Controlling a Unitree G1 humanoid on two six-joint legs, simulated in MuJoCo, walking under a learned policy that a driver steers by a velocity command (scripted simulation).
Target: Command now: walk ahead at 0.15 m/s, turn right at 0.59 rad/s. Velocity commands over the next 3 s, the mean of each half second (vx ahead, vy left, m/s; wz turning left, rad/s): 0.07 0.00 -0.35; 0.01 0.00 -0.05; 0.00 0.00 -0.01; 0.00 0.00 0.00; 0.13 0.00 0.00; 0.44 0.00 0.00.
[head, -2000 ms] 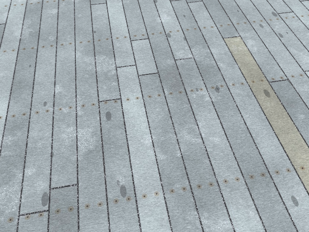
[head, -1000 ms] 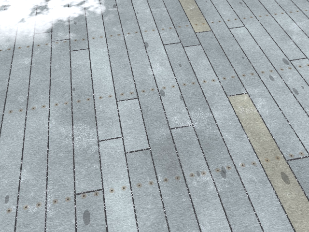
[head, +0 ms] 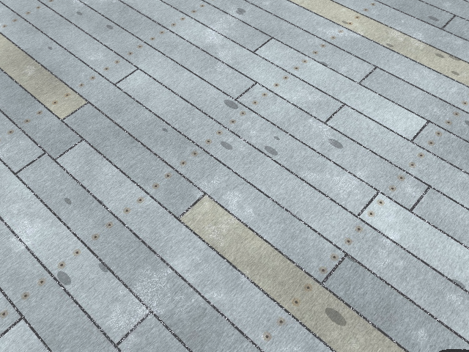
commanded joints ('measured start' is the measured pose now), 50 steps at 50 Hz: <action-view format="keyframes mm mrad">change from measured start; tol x16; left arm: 1 -32 177 51 -74 -11 4 27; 50 22 47 -28 200 11 -6 28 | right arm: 1 71 -59 -12 -33 -1 11 -2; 50 79 -50 1 203 10 57 -15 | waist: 1 -42 -90 -226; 10 -46 -166 -183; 13 27 236 -265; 26 -19 134 -182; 29 -63 -120 -162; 50 -41 -28 -88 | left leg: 1 118 -43 17 -131 134 -21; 9 226 -83 -5 -435 147 20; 11 401 -3 -48 -616 437 84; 13 601 321 -416 -599 877 361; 28 319 -8 -21 -593 63 110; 50 492 -33 23 -548 293 54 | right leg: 1 75 -228 179 -47 572 -160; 10 120 -211 340 99 268 -77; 11 83 -164 320 154 180 -32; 13 -133 12 139 446 -525 86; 14 -176 -27 140 589 -553 125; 17 -205 -56 136 703 -435 168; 26 180 -93 -15 -42 -16 112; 31 6 -178 96 -55 -205 39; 50 73 -136 44 -24 68 57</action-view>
